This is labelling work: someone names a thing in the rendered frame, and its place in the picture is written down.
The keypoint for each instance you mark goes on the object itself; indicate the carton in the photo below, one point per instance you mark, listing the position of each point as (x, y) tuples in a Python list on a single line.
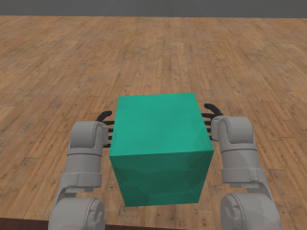
[(160, 149)]

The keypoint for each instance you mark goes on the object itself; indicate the left robot forearm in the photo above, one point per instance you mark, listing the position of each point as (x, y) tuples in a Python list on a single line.
[(82, 171)]

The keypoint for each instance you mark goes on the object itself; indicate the right robot forearm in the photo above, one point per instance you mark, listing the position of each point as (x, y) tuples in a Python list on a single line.
[(241, 167)]

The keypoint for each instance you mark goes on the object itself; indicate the right robot hand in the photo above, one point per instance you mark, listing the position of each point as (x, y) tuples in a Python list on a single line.
[(215, 110)]

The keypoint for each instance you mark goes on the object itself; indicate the robot right upper arm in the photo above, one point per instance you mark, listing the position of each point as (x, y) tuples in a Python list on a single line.
[(248, 211)]

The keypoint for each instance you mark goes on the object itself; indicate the left robot hand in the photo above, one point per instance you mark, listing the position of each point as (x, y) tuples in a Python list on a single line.
[(108, 123)]

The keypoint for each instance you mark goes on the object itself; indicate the robot left upper arm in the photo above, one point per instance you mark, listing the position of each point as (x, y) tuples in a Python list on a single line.
[(78, 213)]

